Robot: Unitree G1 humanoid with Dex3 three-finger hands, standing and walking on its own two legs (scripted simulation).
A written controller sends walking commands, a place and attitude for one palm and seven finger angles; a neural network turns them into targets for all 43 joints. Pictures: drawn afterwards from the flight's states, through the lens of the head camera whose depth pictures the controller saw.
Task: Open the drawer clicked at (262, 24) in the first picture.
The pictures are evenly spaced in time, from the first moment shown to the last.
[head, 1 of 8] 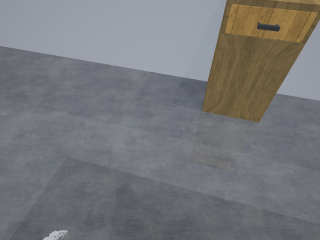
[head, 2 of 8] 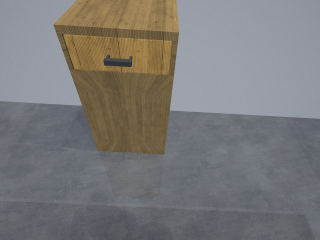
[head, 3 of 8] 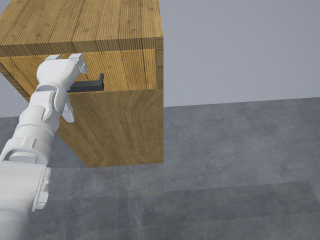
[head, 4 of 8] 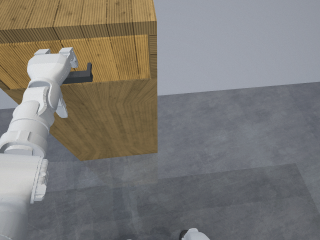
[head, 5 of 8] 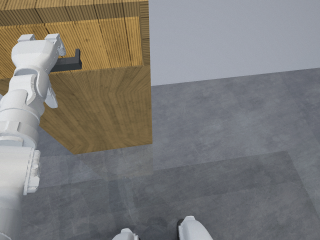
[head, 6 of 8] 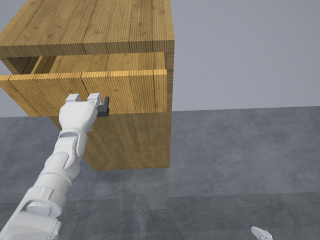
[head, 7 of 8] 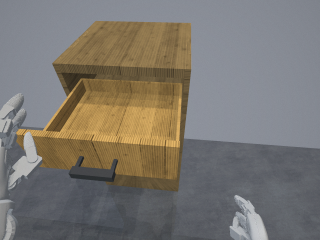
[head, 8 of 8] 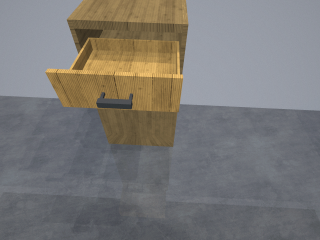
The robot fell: no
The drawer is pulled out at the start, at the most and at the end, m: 0.00 0.30 0.30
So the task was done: yes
